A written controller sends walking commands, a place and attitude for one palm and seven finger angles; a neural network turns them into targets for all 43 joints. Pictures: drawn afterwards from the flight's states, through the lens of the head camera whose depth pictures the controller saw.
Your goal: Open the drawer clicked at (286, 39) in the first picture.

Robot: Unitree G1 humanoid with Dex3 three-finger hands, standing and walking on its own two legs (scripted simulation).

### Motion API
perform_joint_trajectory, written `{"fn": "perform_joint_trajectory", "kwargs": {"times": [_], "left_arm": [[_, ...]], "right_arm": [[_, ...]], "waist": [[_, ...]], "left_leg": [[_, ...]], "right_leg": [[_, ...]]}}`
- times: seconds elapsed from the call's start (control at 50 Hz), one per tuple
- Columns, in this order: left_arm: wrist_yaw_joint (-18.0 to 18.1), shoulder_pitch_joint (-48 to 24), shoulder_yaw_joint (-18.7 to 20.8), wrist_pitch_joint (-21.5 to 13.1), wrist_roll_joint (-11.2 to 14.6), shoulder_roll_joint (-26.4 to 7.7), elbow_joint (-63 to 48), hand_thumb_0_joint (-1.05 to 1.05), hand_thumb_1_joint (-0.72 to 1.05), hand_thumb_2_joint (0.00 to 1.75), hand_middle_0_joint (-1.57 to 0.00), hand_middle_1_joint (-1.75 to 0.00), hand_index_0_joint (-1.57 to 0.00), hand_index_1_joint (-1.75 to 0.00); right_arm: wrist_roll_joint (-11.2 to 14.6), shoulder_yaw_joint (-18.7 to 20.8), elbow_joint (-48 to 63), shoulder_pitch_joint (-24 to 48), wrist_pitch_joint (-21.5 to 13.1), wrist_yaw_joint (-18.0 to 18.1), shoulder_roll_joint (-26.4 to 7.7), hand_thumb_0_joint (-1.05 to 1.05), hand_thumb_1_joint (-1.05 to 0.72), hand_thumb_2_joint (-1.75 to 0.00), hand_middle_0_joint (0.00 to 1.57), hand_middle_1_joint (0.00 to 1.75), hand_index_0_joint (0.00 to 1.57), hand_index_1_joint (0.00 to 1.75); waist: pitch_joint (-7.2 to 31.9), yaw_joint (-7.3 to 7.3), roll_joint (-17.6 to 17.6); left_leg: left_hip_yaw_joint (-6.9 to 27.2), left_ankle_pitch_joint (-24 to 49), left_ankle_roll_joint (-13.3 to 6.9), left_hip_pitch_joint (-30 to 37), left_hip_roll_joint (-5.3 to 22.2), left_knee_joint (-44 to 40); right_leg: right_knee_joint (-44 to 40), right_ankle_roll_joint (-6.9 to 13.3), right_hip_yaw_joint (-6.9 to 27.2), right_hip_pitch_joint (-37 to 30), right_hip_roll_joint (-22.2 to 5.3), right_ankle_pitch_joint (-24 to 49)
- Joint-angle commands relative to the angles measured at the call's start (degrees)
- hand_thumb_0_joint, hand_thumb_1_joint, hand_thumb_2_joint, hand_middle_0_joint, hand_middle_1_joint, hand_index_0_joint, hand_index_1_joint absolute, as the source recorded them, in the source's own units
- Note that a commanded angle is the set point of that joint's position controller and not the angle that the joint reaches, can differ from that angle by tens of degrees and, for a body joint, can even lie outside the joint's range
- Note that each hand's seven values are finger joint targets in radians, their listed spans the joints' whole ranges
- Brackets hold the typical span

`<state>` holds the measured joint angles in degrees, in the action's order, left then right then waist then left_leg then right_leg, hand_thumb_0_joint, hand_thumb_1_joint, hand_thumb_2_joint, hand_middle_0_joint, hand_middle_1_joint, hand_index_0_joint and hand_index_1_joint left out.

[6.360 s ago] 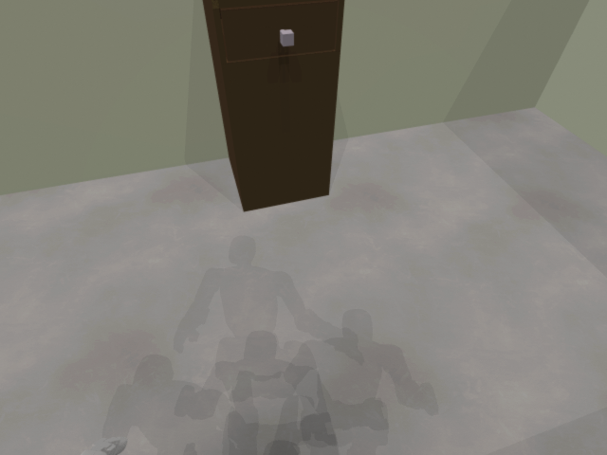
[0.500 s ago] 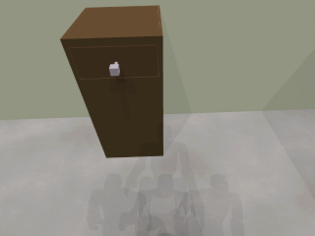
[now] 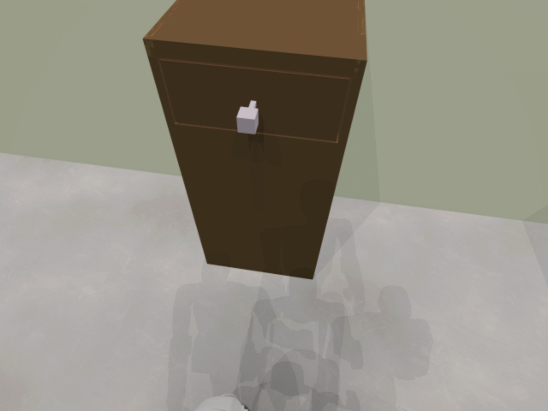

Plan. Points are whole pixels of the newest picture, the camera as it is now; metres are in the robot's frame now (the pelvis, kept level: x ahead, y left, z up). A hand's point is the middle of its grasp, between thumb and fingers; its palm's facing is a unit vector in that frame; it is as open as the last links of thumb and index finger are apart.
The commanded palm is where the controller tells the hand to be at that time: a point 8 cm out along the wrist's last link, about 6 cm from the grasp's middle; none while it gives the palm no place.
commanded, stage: take the last steps up to it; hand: left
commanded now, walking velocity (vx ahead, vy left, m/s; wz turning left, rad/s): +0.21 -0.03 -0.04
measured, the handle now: (249, 114) +0.65 +0.14 +0.04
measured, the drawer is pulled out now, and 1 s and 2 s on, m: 0.00 0.00 0.00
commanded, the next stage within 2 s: come to a stop and stand still in 0.14 s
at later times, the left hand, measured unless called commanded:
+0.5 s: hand (205, 347) +0.23 +0.16 -0.15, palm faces -0.02 -0.97 -0.23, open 7.4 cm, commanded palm none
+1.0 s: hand out of the picture +0.11 +0.21 -0.16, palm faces +0.01 -0.97 -0.23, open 7.4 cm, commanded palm none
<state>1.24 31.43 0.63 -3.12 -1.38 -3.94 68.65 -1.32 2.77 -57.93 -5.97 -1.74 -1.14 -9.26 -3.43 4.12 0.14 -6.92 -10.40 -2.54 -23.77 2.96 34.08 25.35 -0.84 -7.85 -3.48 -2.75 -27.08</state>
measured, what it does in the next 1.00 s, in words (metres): steps on the spot: right foot, then left foot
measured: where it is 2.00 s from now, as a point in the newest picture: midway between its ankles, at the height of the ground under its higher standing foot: outside the picture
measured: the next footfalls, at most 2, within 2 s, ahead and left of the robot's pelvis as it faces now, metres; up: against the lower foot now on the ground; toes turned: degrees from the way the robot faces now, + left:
right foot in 0.38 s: +0.23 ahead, -0.14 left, +0.00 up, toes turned -9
left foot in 0.70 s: +0.13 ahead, +0.12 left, +0.00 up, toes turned -8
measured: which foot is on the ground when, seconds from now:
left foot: down 0.00-0.42, up 0.44-0.68, down 0.70-1.00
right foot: down 0.00-0.02, up 0.04-0.36, down 0.38-0.72, up 0.74-1.00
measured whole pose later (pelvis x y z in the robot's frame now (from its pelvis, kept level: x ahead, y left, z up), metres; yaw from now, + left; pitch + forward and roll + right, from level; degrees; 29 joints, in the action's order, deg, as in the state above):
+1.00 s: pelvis +0.09 +0.02 +0.02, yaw -3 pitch +0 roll +1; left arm 1.7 14.5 2.0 2.8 -0.5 -10.7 62.1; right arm -0.8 1.8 -61.2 -14.6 0.3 2.1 -8.4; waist -1.5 0.8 1.5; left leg -6.5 -13.3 -2.1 -11.6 -0.9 24.7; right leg 34.0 -1.6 -1.5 12.7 -2.7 -20.1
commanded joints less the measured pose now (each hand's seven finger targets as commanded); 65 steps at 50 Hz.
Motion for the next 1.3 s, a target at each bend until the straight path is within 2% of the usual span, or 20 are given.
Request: {"fn": "perform_joint_trajectory", "kwargs": {"times": [0.0,0.04,0.08,0.16,0.24,0.32,0.36,0.38,0.42,0.5,0.64,0.66,0.7,0.72,0.8,0.94,1.04,1.08,1.18,1.28], "left_arm": [[0.1,1.2,1.1,-1.5,1.2,-6.6,-5.3,0.0,0.9,0.9,-0.2,-0.3,-0.2,-0.3],[0.1,-6.5,1.7,-0.6,1.0,-6.7,-6.5,0.0,0.9,0.9,-0.2,-0.3,-0.2,-0.3],[-0.6,-7.0,2.3,0.4,0.2,-5.3,-6.2,0.0,0.9,0.9,-0.2,-0.3,-0.2,-0.3],[-0.9,-4.3,2.7,2.5,0.0,-3.8,-6.7,0.0,0.9,0.9,-0.2,-0.3,-0.2,-0.3],[-1.2,-10.9,2.4,2.7,-0.2,-4.7,-9.9,0.0,0.9,0.9,-0.2,-0.3,-0.2,-0.3],[-0.3,-9.3,2.1,2.4,-0.1,-7.8,-9.5,0.0,0.9,0.9,-0.2,-0.3,-0.2,-0.3],[0.3,-10.4,2.6,1.6,-0.2,-14.2,-10.3,0.0,0.9,0.9,-0.2,-0.3,-0.2,-0.3],[0.3,-11.7,3.0,1.8,0.0,-16.6,-11.1,0.0,0.9,0.9,-0.2,-0.3,-0.2,-0.3],[0.8,-13.5,3.6,2.2,0.1,-17.6,-11.3,0.0,0.9,0.9,-0.2,-0.3,-0.2,-0.3],[1.8,-18.8,4.3,3.5,-0.4,-16.5,-13.9,0.0,0.9,0.9,-0.2,-0.3,-0.2,-0.3],[1.4,-23.4,4.8,4.9,-0.3,-15.9,-15.5,0.0,0.9,0.9,-0.2,-0.3,-0.2,-0.3],[1.2,-23.1,4.4,5.3,0.2,-14.3,-15.6,0.0,0.9,0.9,-0.2,-0.3,-0.2,-0.3],[0.5,-23.1,3.4,6.0,1.1,-9.1,-16.9,0.0,0.9,0.9,-0.2,-0.3,-0.2,-0.3],[0.5,-23.5,3.6,6.2,0.6,-10.4,-16.7,0.0,0.9,0.9,-0.2,-0.3,-0.2,-0.3],[0.1,-18.3,3.6,6.2,0.1,-9.9,-12.3,0.0,0.9,0.9,-0.2,-0.3,-0.2,-0.3],[0.6,-17.6,1.3,4.1,1.0,-8.1,-10.0,0.0,0.9,0.9,-0.2,-0.3,-0.2,-0.3],[1.4,-13.7,0.7,2.7,0.8,-11.2,-6.5,0.0,0.9,0.9,-0.2,-0.3,-0.2,-0.3],[1.4,-13.7,0.4,2.3,0.9,-10.0,-5.8,0.0,0.9,0.9,-0.2,-0.3,-0.2,-0.3],[1.3,-13.5,0.0,2.8,1.0,-9.4,-5.5,0.0,0.9,0.9,-0.2,-0.3,-0.2,-0.3],[1.3,-11.8,0.1,2.8,1.0,-9.4,-5.3,0.0,0.9,0.9,-0.2,-0.3,-0.2,-0.3]], "right_arm": [[0.4,2.9,-4.5,-27.0,-1.5,2.5,-14.7,0.0,-0.9,-0.9,0.2,0.3,0.2,0.3],[0.6,2.4,-2.6,-17.1,-1.8,2.9,-10.6,0.0,-0.9,-0.9,0.2,0.3,0.2,0.3],[0.3,0.7,-1.5,-11.6,-2.5,2.8,-5.4,0.0,-0.9,-0.9,0.2,0.3,0.2,0.3],[0.2,0.6,-0.6,-8.8,-2.8,2.5,-3.5,0.0,-0.9,-0.9,0.2,0.3,0.2,0.3],[-0.1,0.9,0.1,-8.7,-1.9,2.5,-5.1,0.0,-0.9,-0.9,0.2,0.3,0.2,0.3],[0.2,0.5,-0.4,-7.7,-0.6,2.8,-5.9,0.0,-0.9,-0.9,0.2,0.3,0.2,0.3],[1.0,0.3,-1.0,-11.2,0.2,2.5,-3.6,0.0,-0.9,-0.9,0.2,0.3,0.2,0.3],[1.3,0.6,-1.3,-13.8,1.1,2.4,-3.2,0.0,-0.9,-0.9,0.2,0.3,0.2,0.3],[1.2,0.9,-1.7,-14.4,2.9,2.9,-2.7,0.0,-0.9,-0.9,0.2,0.3,0.2,0.3],[1.4,1.2,-0.6,-11.8,3.8,2.9,-3.8,0.0,-0.9,-0.9,0.2,0.3,0.2,0.3],[0.9,0.9,-1.5,-18.5,3.5,2.3,-2.1,0.0,-0.9,-0.9,0.2,0.3,0.2,0.3],[0.7,0.9,-1.9,-19.6,3.0,2.3,-2.9,0.0,-0.9,-0.9,0.2,0.3,0.2,0.3],[-0.3,2.0,1.4,-14.4,2.4,2.6,-9.6,0.0,-0.9,-0.9,0.2,0.3,0.2,0.3],[-0.4,1.6,3.1,-9.9,2.5,2.8,-9.5,0.0,-0.9,-0.9,0.2,0.3,0.2,0.3],[-0.1,0.3,2.2,-6.0,1.8,3.6,-6.4,0.0,-0.9,-0.9,0.2,0.3,0.2,0.3],[0.5,0.4,-2.9,-13.8,1.2,3.6,-6.8,0.0,-0.9,-0.9,0.2,0.3,0.2,0.3],[1.3,-0.8,-3.4,-11.8,0.9,2.9,-3.4,0.0,-0.9,-0.9,0.2,0.3,0.2,0.3],[1.0,-0.8,-4.4,-12.0,1.3,3.1,-4.2,0.0,-0.9,-0.9,0.2,0.3,0.2,0.3],[0.9,-1.5,-6.3,-12.0,1.9,2.7,-3.5,0.0,-0.9,-0.9,0.2,0.3,0.2,0.3],[0.7,-1.8,-7.2,-13.5,2.2,2.8,-2.3,0.0,-0.9,-0.9,0.2,0.3,0.2,0.3]], "waist": [[19.8,-11.38,-12.3],[7.1,-9.02,-3.8],[-0.6,-5.4,-3.6],[-0.8,-1.65,-7.6],[-3.0,-2.87,-7.3],[0.6,-1.01,-2.0],[4.2,-2.72,6.7],[5.1,-3.86,7.8],[7.2,-3.77,12.0],[8.3,-2.8,10.5],[9.0,-5.88,9.0],[8.5,-6.17,5.4],[1.1,-5.37,-18.1],[-1.1,-4.42,-13.3],[-1.7,-2.04,-8.7],[5.2,-5.05,-6.0],[4.4,-5.01,0.6],[3.5,-5.14,7.2],[-4.0,-4.82,3.2],[-5.1,-4.62,0.3]], "left_leg": [[31.0,28.4,-12.3,43.7,23.7,-10.9],[22.4,21.6,-11.5,26.4,21.7,-15.5],[14.1,19.4,-8.1,14.0,17.2,-18.9],[5.5,14.8,-6.8,6.1,13.1,-21.7],[5.1,13.4,-7.3,6.5,12.8,-20.7],[2.7,16.2,-1.9,8.1,8.5,-10.0],[1.5,-2.5,2.5,5.8,2.2,-3.3],[0.6,-11.7,3.3,6.7,-0.4,-0.2],[1.4,-22.0,3.9,6.6,-0.9,11.3],[7.1,-23.6,3.9,2.8,-1.2,22.4],[3.2,-8.1,3.9,13.2,-1.8,-1.5],[4.6,-4.3,3.4,17.1,-0.8,-8.8],[25.3,-7.2,-2.8,6.7,15.8,-24.0],[25.1,-8.3,-5.9,-0.6,17.5,-25.4],[13.7,-1.2,-5.0,4.3,10.1,-21.6],[12.9,25.7,-5.9,22.9,10.6,-14.1],[7.2,11.1,1.5,16.0,3.0,-12.4],[6.5,8.4,1.8,17.9,3.6,-12.2],[6.9,-0.7,1.8,15.8,3.0,-15.4],[6.5,-3.1,1.9,14.2,2.5,-15.3]], "right_leg": [[46.9,2.2,4.7,34.6,2.1,-5.6],[51.1,1.9,7.0,37.2,-3.0,0.1],[46.6,0.9,7.6,33.8,-5.4,5.4],[34.9,-0.3,5.7,27.9,-5.6,9.3],[20.2,-0.7,4.0,26.2,-4.5,12.9],[2.8,-1.2,2.5,14.0,-2.2,25.7],[1.6,3.0,14.9,8.9,-11.6,51.9],[1.1,7.2,16.2,10.2,-17.1,59.6],[-0.7,12.3,17.1,10.1,-19.3,65.8],[-1.8,14.1,15.6,11.3,-19.2,58.9],[-2.2,7.5,12.0,19.5,-13.2,23.6],[1.5,5.3,10.7,23.2,-10.6,16.8],[16.7,-0.3,3.4,31.4,0.3,-0.2],[23.1,0.3,8.0,27.2,-0.3,-0.1],[31.8,-0.1,9.7,28.3,0.7,5.3],[2.9,-1.1,5.8,20.6,0.0,6.6],[-3.3,3.0,11.7,11.8,-7.2,33.5],[-4.6,2.9,11.5,14.3,-5.7,30.3],[-9.5,2.5,12.4,20.2,-4.3,11.1],[-11.0,2.7,13.0,21.1,-4.1,6.3]]}}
